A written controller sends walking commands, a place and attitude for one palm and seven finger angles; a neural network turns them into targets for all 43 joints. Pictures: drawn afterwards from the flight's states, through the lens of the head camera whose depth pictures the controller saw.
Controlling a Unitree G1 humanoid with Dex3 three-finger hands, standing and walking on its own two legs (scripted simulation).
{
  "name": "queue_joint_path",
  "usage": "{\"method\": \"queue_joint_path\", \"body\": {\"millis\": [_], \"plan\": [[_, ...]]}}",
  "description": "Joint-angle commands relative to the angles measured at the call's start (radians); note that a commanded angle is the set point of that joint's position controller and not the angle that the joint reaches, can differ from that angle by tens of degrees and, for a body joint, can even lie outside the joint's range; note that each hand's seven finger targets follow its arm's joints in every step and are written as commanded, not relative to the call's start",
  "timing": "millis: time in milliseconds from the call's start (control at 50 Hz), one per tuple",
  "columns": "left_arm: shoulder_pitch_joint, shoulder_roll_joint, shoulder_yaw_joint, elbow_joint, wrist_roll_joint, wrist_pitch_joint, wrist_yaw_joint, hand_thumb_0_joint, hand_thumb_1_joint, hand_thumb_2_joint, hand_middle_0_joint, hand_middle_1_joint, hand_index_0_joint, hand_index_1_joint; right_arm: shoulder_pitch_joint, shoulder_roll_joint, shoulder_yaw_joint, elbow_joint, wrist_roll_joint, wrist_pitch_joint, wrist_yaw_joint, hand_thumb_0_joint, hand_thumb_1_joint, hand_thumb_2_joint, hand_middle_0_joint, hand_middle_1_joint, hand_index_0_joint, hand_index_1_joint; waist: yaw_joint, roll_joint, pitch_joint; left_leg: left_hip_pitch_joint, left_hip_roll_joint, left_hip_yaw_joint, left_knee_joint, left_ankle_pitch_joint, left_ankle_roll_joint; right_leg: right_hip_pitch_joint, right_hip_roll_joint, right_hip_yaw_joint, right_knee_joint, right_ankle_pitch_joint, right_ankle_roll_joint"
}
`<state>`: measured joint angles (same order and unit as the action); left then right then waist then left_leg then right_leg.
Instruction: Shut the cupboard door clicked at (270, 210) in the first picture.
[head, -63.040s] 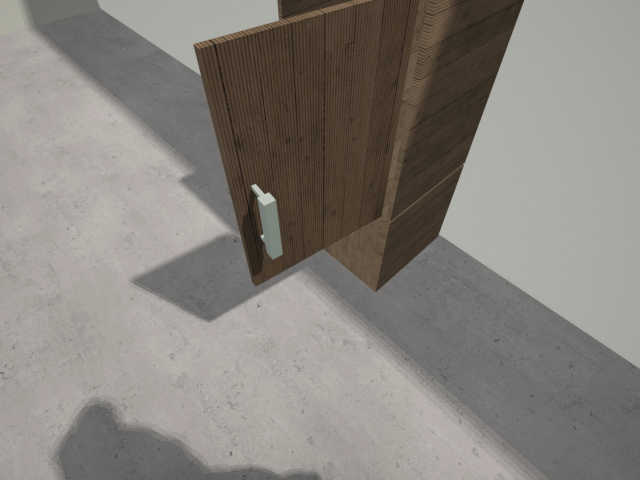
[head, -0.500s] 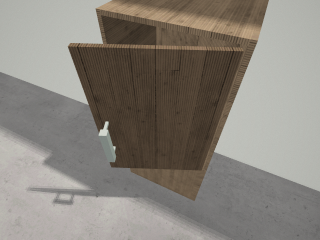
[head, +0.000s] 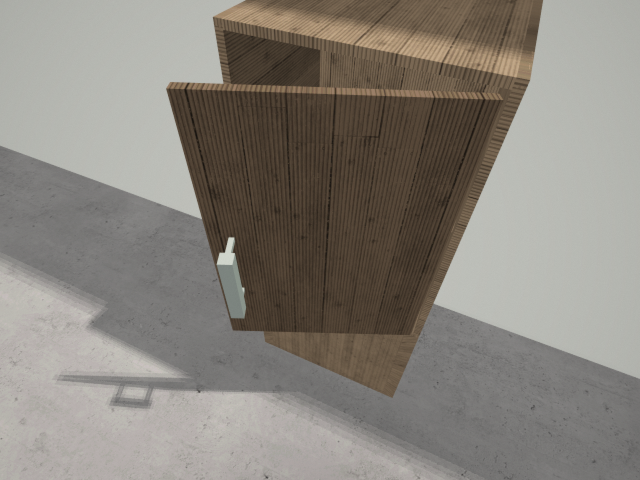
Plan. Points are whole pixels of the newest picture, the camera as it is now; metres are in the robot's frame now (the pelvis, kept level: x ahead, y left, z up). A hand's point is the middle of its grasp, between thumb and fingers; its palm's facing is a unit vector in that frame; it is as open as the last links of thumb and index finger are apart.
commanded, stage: come to a stop and stand still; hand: left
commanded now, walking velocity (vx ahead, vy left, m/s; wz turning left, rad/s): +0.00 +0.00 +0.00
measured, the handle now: (234, 278) +0.47 +0.18 -0.10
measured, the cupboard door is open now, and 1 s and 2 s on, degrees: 23 23 23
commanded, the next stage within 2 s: look again from close up in 0.08 s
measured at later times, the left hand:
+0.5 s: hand out of the picture -0.03 +0.17 -0.18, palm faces +0.03 -0.99 -0.16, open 7.3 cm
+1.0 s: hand (179, 424) +0.20 +0.19 -0.04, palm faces +0.23 -0.97 -0.11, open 7.0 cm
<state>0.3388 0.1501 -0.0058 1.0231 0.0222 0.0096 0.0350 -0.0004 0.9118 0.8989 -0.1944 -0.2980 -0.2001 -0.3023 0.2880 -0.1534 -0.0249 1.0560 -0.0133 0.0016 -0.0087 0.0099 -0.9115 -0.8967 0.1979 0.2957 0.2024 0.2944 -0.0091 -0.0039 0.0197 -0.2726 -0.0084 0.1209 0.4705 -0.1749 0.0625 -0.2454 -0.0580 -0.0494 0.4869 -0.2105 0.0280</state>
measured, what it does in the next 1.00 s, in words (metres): stands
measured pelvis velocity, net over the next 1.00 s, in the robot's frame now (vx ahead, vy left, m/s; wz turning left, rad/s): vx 0.01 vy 0.00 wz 0.09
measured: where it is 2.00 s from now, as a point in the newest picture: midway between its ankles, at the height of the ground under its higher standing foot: outside the picture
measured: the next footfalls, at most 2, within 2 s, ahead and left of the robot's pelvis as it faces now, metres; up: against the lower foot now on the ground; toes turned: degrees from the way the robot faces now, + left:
none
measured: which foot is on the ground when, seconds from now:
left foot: down 0.00-1.00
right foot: down 0.00-1.00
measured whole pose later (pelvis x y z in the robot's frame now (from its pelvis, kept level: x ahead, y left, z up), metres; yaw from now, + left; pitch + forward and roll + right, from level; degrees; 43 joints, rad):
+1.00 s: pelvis +0.01 +0.00 -0.02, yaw +5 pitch +3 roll +0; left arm 0.39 0.19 0.04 0.19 -0.15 -0.19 0.06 0.03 0.95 0.90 -0.24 -0.35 -0.24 -0.35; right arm 0.34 -0.26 -0.01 0.79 0.03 -0.32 -0.04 0.02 -0.92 -0.90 0.20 0.30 0.20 0.29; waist -0.06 0.02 -0.05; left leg -0.49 -0.05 0.04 0.70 -0.28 0.05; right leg -0.43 -0.05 -0.05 0.73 -0.35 0.00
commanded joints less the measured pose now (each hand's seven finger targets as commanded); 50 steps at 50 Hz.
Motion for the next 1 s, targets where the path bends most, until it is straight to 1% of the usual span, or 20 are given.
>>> {"method": "queue_joint_path", "body": {"millis": [0, 60, 80, 160, 260, 340, 640, 720, 760, 780, 800, 820, 840, 860, 880, 900, 920, 940, 960, 980], "plan": [[0.073, 0.092, 0.018, -0.024, 0.004, -0.023, 0.011, 0.000, 0.900, 0.900, -0.200, -0.300, -0.200, -0.300, 0.021, -0.106, -0.019, -0.031, 0.002, -0.016, -0.002, 0.000, -0.900, -0.900, 0.200, 0.300, 0.200, 0.300, 0.007, 0.021, 0.056, -0.024, 0.124, -0.180, -0.192, -0.234, -0.027, -0.037, -0.041, 0.073, -0.107, -0.076, -0.041], [0.082, 0.086, 0.016, -0.009, 0.004, -0.026, 0.012, 0.000, 0.900, 0.900, -0.200, -0.300, -0.200, -0.300, 0.022, -0.101, -0.019, -0.019, 0.004, -0.015, -0.003, 0.000, -0.900, -0.900, 0.200, 0.300, 0.200, 0.300, 0.003, 0.003, 0.048, 0.000, 0.121, -0.170, -0.181, -0.205, -0.029, -0.043, -0.047, 0.077, -0.121, -0.073, -0.041], [0.085, 0.082, 0.015, -0.003, 0.003, -0.027, 0.012, 0.000, 0.900, 0.900, -0.200, -0.300, -0.200, -0.300, 0.021, -0.101, -0.017, -0.015, 0.005, -0.016, -0.003, 0.000, -0.900, -0.900, 0.200, 0.300, 0.200, 0.300, 0.002, 0.010, 0.049, 0.008, 0.121, -0.172, -0.182, -0.198, -0.029, -0.047, -0.047, 0.079, -0.121, -0.067, -0.041], [0.096, 0.077, 0.014, 0.014, 0.006, -0.026, 0.012, 0.000, 0.900, 0.900, -0.200, -0.300, -0.200, -0.300, 0.015, -0.098, -0.018, -0.004, 0.006, -0.012, -0.003, 0.000, -0.900, -0.900, 0.200, 0.300, 0.200, 0.300, 0.005, 0.022, 0.078, -0.015, 0.122, -0.177, -0.201, -0.243, -0.030, -0.049, -0.046, 0.074, -0.132, -0.089, -0.036], [0.108, 0.074, 0.015, 0.029, 0.007, -0.024, 0.011, 0.000, 0.900, 0.900, -0.200, -0.300, -0.200, -0.300, 0.021, -0.095, -0.020, 0.007, 0.005, -0.007, -0.003, 0.000, -0.900, -0.900, 0.200, 0.300, 0.200, 0.300, 0.006, 0.016, 0.075, -0.025, 0.116, -0.179, -0.204, -0.273, -0.033, -0.054, -0.046, 0.074, -0.142, -0.139, -0.033], [0.112, 0.066, 0.016, 0.034, 0.006, -0.027, 0.012, 0.000, 0.900, 0.900, -0.200, -0.300, -0.200, -0.300, 0.025, -0.089, -0.020, 0.016, 0.005, -0.011, -0.004, 0.000, -0.900, -0.900, 0.200, 0.300, 0.200, 0.300, 0.007, 0.000, 0.052, 0.004, 0.119, -0.178, -0.198, -0.223, -0.031, -0.044, -0.048, 0.072, -0.137, -0.093, -0.036], [0.091, 0.061, 0.017, 0.044, 0.004, -0.027, 0.015, 0.000, 0.900, 0.900, -0.200, -0.300, -0.200, -0.300, 0.031, -0.075, -0.014, 0.041, 0.007, -0.015, -0.005, 0.000, -0.900, -0.900, 0.200, 0.300, 0.200, 0.300, 0.012, 0.009, 0.056, 0.017, 0.123, -0.176, -0.213, -0.161, -0.033, 0.000, -0.055, 0.062, -0.130, -0.011, -0.034], [0.082, 0.058, 0.018, 0.045, 0.004, -0.025, 0.015, 0.000, 0.900, 0.900, -0.200, -0.300, -0.200, -0.300, 0.035, -0.074, -0.014, 0.045, 0.006, -0.013, -0.005, 0.000, -0.900, -0.900, 0.200, 0.300, 0.200, 0.300, 0.009, 0.017, 0.071, 0.004, 0.123, -0.180, -0.226, -0.197, -0.037, -0.006, -0.052, 0.063, -0.132, -0.033, -0.032], [0.079, 0.059, 0.019, 0.044, 0.004, -0.026, 0.015, 0.000, 0.900, 0.900, -0.200, -0.300, -0.200, -0.300, 0.033, -0.073, -0.014, 0.044, 0.007, -0.014, -0.005, 0.000, -0.900, -0.900, 0.200, 0.300, 0.200, 0.300, 0.010, -0.005, 0.063, 0.012, 0.122, -0.174, -0.220, -0.166, -0.036, 0.004, -0.055, 0.062, -0.132, -0.012, -0.032], [0.078, 0.097, 0.006, 0.069, 0.016, -0.027, 0.045, 0.000, 0.900, 0.900, -0.200, -0.300, -0.200, -0.300, -0.028, -0.134, -0.003, -0.033, 0.004, -0.023, -0.003, 0.000, -0.900, -0.900, 0.200, 0.300, 0.200, 0.300, 0.021, -0.030, 0.059, -0.020, 0.137, -0.115, -0.056, -0.078, -0.059, 0.002, -0.058, 0.045, -0.085, -0.021, -0.047], [-0.856, 0.613, 0.328, -1.636, -0.110, -0.267, 0.027, 0.000, 0.900, 0.900, -0.200, -0.300, -0.200, -0.300, 0.011, -0.346, -0.033, -0.396, 0.010, -0.183, -0.098, 0.000, -0.900, -0.900, 0.200, 0.300, 0.200, 0.300, -0.170, -0.022, -0.326, 0.238, 0.070, -0.145, -0.086, 0.061, -0.030, 0.014, 0.053, -0.001, 0.027, 0.096, -0.059], [-0.192, 0.186, 0.014, -1.382, -0.145, -0.207, 0.039, 0.000, 0.900, 0.900, -0.218, -0.320, -0.218, -0.320, -0.046, -0.203, 0.019, -0.380, 0.068, -0.270, -0.095, 0.000, -0.900, -0.900, 0.200, 0.300, 0.200, 0.300, -0.010, 0.263, -0.521, 0.341, 0.081, -0.174, -0.108, -0.013, -0.076, -0.046, 0.089, -0.060, 0.070, -0.061, -0.067], [0.081, 0.012, -0.039, -1.233, -0.170, -0.071, 0.068, 0.000, 0.900, 0.900, -0.237, -0.340, -0.237, -0.340, -0.088, -0.195, 0.025, -0.368, 0.061, -0.324, -0.087, 0.000, -0.900, -0.900, 0.200, 0.300, 0.200, 0.300, 0.014, 0.312, -0.334, 0.198, 0.096, -0.227, -0.145, -0.165, -0.134, -0.083, 0.088, -0.076, 0.152, -0.136, -0.058], [0.075, -0.075, -0.124, -1.048, -0.175, -0.037, 0.080, 0.000, 0.900, 0.900, -0.255, -0.360, -0.255, -0.360, -0.096, -0.181, 0.042, -0.326, 0.089, -0.360, -0.074, 0.000, -0.900, -0.900, 0.200, 0.300, 0.200, 0.300, -0.027, 0.140, -0.050, -0.018, 0.065, -0.234, -0.149, -0.334, -0.102, -0.188, 0.075, -0.076, 0.153, -0.132, -0.050], [-0.002, -0.069, -0.119, -1.086, -0.181, -0.087, 0.079, 0.000, 0.900, 0.900, -0.273, -0.380, -0.273, -0.380, -0.079, -0.218, 0.014, -0.375, 0.072, -0.384, -0.061, 0.000, -0.900, -0.900, 0.200, 0.300, 0.200, 0.300, -0.061, 0.101, 0.067, -0.094, 0.041, -0.230, -0.080, -0.377, -0.073, -0.220, 0.064, -0.066, 0.082, -0.159, -0.047], [0.013, -0.011, -0.054, -1.003, -0.169, -0.141, 0.068, 0.000, 0.900, 0.900, -0.292, -0.400, -0.292, -0.400, -0.072, -0.230, 0.001, -0.389, 0.054, -0.401, -0.052, 0.000, -0.900, -0.900, 0.200, 0.300, 0.200, 0.300, -0.067, 0.040, 0.092, -0.150, 0.019, -0.227, -0.001, -0.379, -0.070, -0.283, 0.055, -0.059, 0.068, -0.222, -0.048], [0.064, 0.003, -0.009, -0.904, -0.173, -0.210, 0.047, 0.000, 0.900, 0.900, -0.310, -0.420, -0.310, -0.420, -0.070, -0.239, -0.014, -0.407, 0.036, -0.406, -0.036, 0.000, -0.900, -0.900, 0.200, 0.300, 0.200, 0.300, -0.065, -0.087, 0.082, -0.237, 0.009, -0.239, 0.078, -0.404, -0.075, -0.376, 0.058, -0.066, 0.114, -0.305, -0.046], [0.176, -0.007, 0.014, -0.827, -0.186, -0.287, -0.003, 0.000, 0.900, 0.900, -0.328, -0.440, -0.328, -0.440, -0.083, -0.233, -0.033, -0.442, 0.037, -0.410, -0.017, 0.000, -0.900, -0.900, 0.200, 0.300, 0.200, 0.300, -0.019, -0.143, 0.027, -0.275, -0.002, -0.210, 0.154, -0.361, -0.081, -0.405, 0.059, -0.063, 0.162, -0.333, -0.056], [0.249, -0.031, 0.023, -0.794, -0.213, -0.376, -0.063, 0.000, 0.900, 0.900, -0.347, -0.460, -0.347, -0.460, -0.094, -0.217, -0.043, -0.474, 0.028, -0.409, -0.002, 0.000, -0.900, -0.900, 0.200, 0.300, 0.200, 0.300, 0.013, -0.241, -0.020, -0.348, -0.004, -0.182, 0.240, -0.319, -0.084, -0.450, 0.059, -0.060, 0.222, -0.375, -0.058], [0.299, -0.022, 0.051, -0.791, -0.243, -0.471, -0.133, 0.000, 0.900, 0.900, -0.365, -0.480, -0.365, -0.480, -0.114, -0.214, -0.053, -0.503, 0.020, -0.403, 0.011, 0.000, -0.900, -0.900, 0.200, 0.300, 0.200, 0.300, 0.040, -0.279, -0.061, -0.417, -0.014, -0.152, 0.320, -0.299, -0.087, -0.483, 0.054, -0.036, 0.263, -0.421, -0.062]]}}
